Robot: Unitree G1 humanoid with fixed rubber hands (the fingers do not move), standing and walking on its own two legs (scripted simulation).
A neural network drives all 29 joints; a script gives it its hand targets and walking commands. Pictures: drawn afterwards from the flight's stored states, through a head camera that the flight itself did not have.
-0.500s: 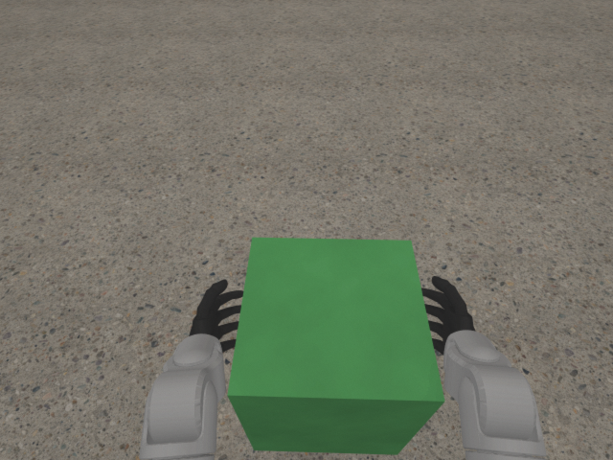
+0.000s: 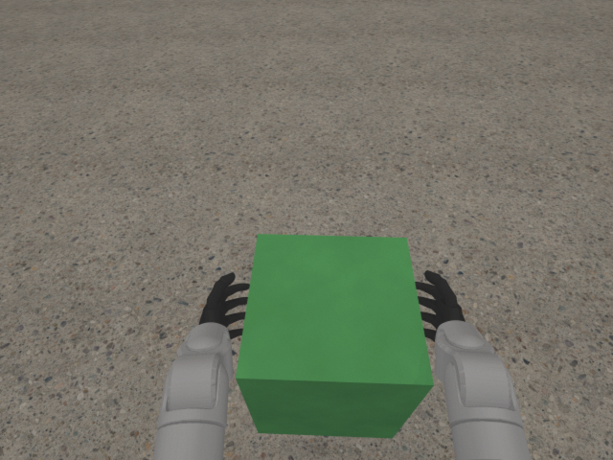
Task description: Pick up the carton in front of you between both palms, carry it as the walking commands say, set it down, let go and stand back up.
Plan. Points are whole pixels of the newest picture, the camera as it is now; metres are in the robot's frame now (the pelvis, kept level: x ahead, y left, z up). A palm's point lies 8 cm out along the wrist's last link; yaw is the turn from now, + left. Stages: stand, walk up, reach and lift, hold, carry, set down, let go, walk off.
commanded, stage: carry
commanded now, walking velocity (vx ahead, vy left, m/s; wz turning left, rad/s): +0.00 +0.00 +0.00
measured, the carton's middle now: (328, 341) +0.31 +0.00 -0.04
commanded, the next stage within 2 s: hold in 0.64 s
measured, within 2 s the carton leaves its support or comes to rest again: neither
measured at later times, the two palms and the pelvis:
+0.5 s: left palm (206, 343) +0.27 +0.15 +0.04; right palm (444, 340) +0.27 -0.14 +0.04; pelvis -0.02 +0.01 +0.00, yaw +0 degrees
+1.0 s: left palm (165, 388) +0.22 +0.19 +0.04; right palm (415, 346) +0.26 -0.11 +0.04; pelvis -0.04 +0.00 +0.01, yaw +6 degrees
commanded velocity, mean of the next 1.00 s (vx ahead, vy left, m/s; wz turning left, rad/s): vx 0.00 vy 0.00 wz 0.00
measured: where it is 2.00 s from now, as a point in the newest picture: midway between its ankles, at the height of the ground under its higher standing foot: outside the picture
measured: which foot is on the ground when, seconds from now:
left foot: down 0.00-1.00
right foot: down 0.00-1.00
